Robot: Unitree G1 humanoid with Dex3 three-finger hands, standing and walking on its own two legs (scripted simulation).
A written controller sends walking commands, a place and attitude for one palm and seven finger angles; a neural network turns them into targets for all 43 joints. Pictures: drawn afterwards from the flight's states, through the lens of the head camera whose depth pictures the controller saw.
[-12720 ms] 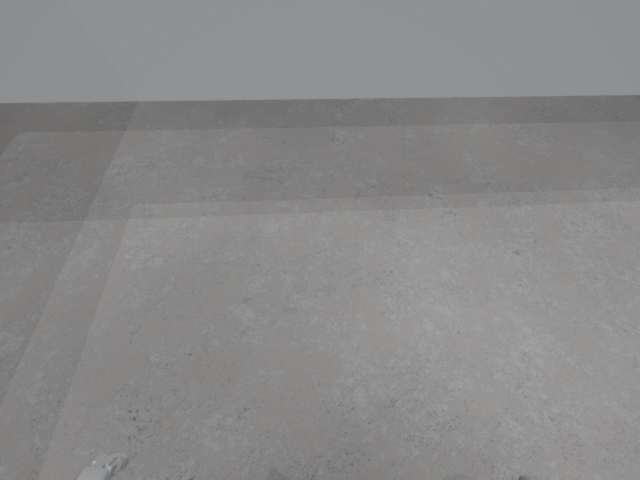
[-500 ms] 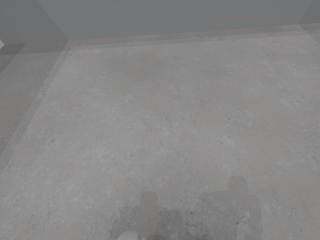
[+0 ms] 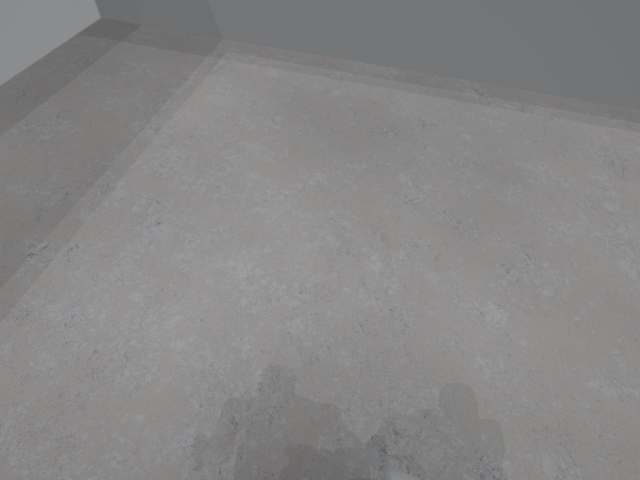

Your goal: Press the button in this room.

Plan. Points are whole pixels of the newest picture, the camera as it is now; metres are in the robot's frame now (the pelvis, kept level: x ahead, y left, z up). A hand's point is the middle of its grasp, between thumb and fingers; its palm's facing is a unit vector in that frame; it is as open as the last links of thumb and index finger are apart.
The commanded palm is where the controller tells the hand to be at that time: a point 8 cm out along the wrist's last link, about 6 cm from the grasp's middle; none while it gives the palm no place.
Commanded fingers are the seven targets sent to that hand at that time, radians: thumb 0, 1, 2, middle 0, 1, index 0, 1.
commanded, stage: turn or walk to find it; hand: left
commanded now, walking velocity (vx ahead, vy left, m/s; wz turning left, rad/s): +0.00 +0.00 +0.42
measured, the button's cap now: out of the picture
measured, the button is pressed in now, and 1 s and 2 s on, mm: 0 0 0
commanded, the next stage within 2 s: none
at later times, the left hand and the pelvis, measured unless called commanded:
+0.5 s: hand out of the picture +0.01 +0.14 -0.15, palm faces +0.23 -0.93 -0.27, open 7.4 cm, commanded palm none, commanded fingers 0.00 0.90 0.90 -0.20 -0.30 -0.20 -0.30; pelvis -0.03 -0.06 +0.00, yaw +14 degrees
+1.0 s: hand out of the picture -0.09 +0.21 -0.17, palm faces +0.44 -0.86 -0.24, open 7.4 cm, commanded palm none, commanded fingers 0.00 0.90 0.90 -0.20 -0.30 -0.20 -0.30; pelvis -0.06 -0.02 +0.00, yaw +25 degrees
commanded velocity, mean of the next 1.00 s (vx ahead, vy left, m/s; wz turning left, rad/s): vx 0.00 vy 0.00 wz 0.42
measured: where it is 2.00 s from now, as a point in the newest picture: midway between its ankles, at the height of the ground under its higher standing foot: outside the picture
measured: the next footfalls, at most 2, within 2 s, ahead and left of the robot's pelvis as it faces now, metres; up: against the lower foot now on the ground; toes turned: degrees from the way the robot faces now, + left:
right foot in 0.22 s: +0.04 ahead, -0.15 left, +0.00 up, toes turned +2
left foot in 0.72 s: -0.07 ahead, +0.10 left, +0.00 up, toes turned +24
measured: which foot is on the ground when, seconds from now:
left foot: down 0.00-0.22, up 0.24-0.70, down 0.72-1.00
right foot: up 0.00-0.20, down 0.22-0.72, up 0.74-1.00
